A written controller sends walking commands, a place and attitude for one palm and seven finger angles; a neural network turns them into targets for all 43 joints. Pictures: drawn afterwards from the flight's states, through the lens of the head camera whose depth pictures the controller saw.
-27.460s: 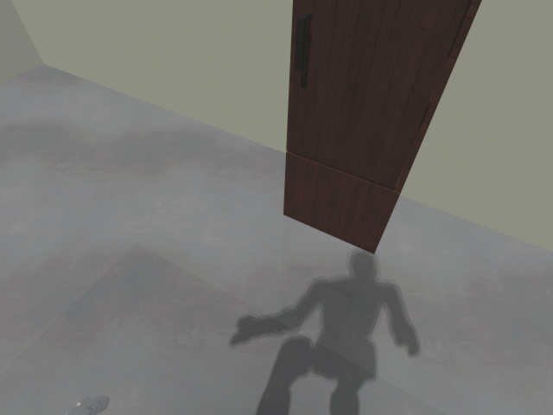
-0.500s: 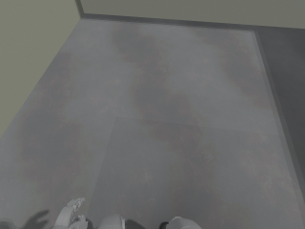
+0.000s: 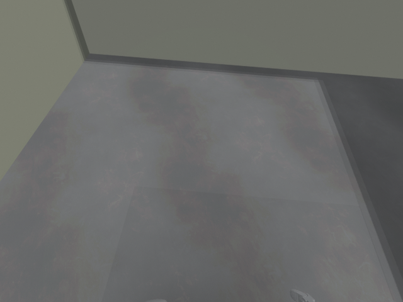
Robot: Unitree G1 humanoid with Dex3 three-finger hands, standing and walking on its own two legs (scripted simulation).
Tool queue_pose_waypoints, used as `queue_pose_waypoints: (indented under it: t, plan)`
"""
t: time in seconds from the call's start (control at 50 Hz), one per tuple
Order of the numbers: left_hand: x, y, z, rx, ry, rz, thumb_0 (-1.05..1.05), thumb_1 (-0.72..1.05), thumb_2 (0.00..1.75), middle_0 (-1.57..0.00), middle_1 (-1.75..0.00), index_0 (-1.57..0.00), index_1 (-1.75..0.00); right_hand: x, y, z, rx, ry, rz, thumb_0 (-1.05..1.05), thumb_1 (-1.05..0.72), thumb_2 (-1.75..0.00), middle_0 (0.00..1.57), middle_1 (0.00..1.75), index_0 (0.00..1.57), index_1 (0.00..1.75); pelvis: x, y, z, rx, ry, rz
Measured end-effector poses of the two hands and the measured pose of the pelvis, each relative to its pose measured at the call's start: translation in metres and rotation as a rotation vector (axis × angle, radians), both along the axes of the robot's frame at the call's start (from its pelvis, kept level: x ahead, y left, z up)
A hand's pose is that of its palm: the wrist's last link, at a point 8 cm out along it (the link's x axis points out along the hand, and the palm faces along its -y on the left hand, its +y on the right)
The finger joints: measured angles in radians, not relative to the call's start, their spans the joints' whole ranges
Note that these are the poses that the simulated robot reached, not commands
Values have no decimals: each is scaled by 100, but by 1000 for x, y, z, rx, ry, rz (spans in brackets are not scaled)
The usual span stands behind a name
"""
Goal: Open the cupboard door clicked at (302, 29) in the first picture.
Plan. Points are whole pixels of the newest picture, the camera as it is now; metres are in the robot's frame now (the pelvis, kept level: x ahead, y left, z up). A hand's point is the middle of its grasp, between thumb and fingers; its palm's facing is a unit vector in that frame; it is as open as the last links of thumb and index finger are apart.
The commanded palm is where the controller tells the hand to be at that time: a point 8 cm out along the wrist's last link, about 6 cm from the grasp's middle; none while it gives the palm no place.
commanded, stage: walk to a spot facing it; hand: left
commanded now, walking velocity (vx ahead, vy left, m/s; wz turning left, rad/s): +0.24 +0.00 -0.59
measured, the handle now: out of the picture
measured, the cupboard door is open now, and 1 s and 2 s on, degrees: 41 41 41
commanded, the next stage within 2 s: turn to face it in 0.06 s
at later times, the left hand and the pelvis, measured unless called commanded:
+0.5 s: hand (175, 222) +0.32 +0.10 -0.15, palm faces +0.00 -0.99 -0.16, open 7.4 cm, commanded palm none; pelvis +0.19 -0.06 +0.01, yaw +3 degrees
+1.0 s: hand (153, 236) +0.28 +0.15 -0.15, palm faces +0.34 -0.88 -0.33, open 7.4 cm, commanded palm none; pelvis +0.26 -0.10 +0.00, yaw +20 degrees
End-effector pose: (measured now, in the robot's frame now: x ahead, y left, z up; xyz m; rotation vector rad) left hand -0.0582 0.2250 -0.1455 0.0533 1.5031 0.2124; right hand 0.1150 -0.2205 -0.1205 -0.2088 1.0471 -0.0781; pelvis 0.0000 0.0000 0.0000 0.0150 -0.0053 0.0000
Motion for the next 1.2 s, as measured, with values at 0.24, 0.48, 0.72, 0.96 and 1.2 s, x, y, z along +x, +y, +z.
queue_pose_waypoints:
  t: [0.24, 0.48, 0.72, 0.96, 1.2]
  plan:
    - [281, -19, 25, 49, -308, -278, 1, 91, 90, -20, -30, -19, -29, -84, -46, -10, -5, 403, -286, 0, -93, -90, 20, 30, 20, 30, 107, -27, 7, 2, 9, -108]
    - [374, -72, 24, 23, -428, -198, 0, 91, 90, -20, -30, -20, -30, 15, -59, -10, 37, 458, -229, 0, -91, -90, 19, 30, 20, 30, 185, -60, 8, -8, 9, 40]
    - [337, -23, -6, 57, -272, 35, -1, 92, 90, -21, -30, -20, -30, 190, -58, -7, -67, 203, 8, 0, -92, -90, 20, 30, 20, 30, 231, -46, -5, -39, 41, 170]
    - [320, -28, 31, 230, -279, 151, 0, 91, 90, -20, -30, -19, -30, 289, -99, -17, -55, 165, 179, 0, -91, -90, 20, 30, 20, 30, 261, -90, -2, -12, 44, 309]
    - [264, -99, 31, 163, -182, 349, 0, 91, 90, -21, -30, -20, -30, 382, -70, 0, -41, 133, 402, 0, -91, -90, 19, 30, 20, 30, 281, -110, 13, 32, 34, 492]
